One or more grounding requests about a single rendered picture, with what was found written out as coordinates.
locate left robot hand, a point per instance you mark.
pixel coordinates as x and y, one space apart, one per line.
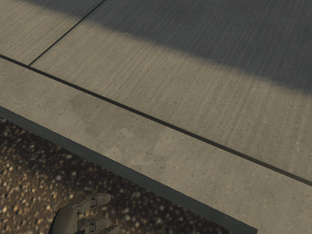
66 218

